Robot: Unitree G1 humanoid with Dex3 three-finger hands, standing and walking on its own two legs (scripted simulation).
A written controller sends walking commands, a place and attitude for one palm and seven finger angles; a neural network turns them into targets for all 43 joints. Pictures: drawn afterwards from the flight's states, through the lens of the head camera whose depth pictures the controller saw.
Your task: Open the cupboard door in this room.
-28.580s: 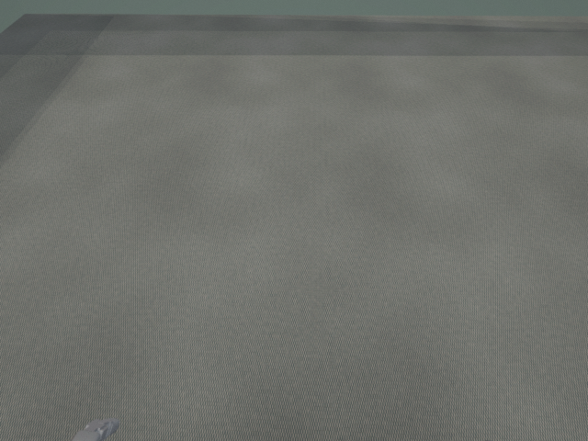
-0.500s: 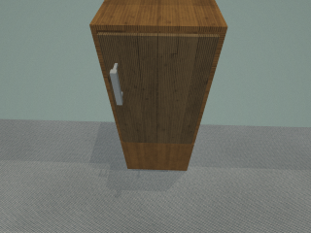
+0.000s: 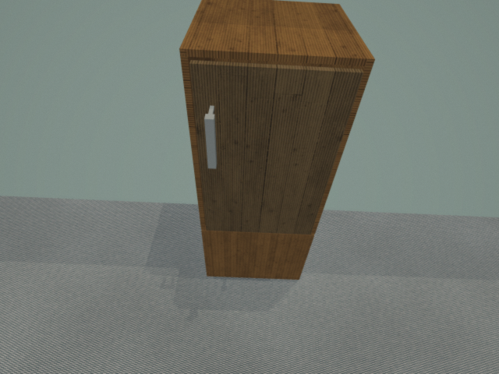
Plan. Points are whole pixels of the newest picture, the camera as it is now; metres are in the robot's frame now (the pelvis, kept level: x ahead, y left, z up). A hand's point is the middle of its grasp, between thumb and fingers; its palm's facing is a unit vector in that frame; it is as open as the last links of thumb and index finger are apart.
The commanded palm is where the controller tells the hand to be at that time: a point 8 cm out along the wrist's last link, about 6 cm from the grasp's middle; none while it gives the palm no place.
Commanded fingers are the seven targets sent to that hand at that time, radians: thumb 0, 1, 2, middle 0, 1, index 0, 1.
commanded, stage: shuffle to correct the standing spot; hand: left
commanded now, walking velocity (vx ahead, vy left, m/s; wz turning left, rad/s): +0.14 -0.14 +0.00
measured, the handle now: (212, 137) +0.62 +0.13 +0.03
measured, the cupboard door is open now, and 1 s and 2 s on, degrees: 0 0 0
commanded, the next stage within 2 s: come to a stop and stand still in 0.64 s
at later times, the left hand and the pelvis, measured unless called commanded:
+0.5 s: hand out of the picture -0.06 +0.12 -0.19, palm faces +0.05 -0.99 -0.09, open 7.4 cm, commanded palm none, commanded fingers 0.00 0.90 0.90 -0.20 -0.30 -0.20 -0.30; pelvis +0.02 -0.02 -0.01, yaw -1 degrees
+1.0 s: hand out of the picture +0.15 +0.09 -0.17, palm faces +0.08 -0.97 -0.22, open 7.2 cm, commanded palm none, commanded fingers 0.00 0.90 0.90 -0.20 -0.30 -0.20 -0.30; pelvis +0.10 -0.09 -0.01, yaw +2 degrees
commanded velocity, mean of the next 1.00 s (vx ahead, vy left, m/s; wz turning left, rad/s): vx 0.06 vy -0.05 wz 0.06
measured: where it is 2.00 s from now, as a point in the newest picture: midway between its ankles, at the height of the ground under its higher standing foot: outside the picture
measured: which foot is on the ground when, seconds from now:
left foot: down 0.00-0.80, up 0.82-1.00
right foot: down 0.00-0.48, up 0.50-0.78, down 0.80-1.00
